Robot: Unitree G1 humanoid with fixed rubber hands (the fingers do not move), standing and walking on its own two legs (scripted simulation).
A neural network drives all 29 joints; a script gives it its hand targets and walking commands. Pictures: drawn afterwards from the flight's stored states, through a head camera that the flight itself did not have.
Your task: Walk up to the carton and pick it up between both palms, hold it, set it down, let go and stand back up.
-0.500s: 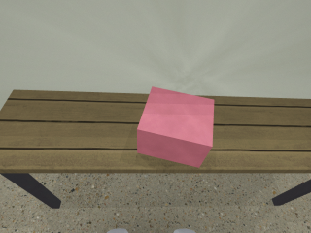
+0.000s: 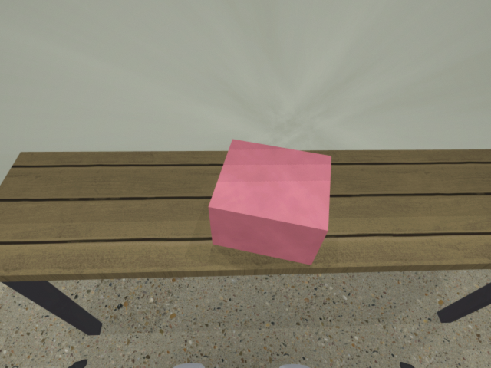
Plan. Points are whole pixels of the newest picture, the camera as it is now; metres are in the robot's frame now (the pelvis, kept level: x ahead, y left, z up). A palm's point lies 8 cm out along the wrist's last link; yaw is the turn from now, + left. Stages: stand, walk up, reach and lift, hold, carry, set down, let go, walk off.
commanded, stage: walk up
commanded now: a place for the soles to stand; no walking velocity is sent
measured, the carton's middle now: (271, 200) +0.44 -0.05 -0.04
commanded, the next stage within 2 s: none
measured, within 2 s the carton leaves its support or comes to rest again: neither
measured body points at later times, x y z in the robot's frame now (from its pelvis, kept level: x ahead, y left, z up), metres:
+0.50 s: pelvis -0.05 -0.11 -0.01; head +0.01 -0.11 +0.43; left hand +0.04 +0.18 -0.15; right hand -0.01 -0.45 -0.12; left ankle -0.01 +0.06 -0.69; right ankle +0.00 -0.22 -0.71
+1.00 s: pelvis -0.05 -0.11 -0.01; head -0.03 -0.10 +0.44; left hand +0.03 +0.19 -0.13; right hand +0.06 -0.42 -0.12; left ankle -0.06 +0.00 -0.71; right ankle +0.00 -0.23 -0.71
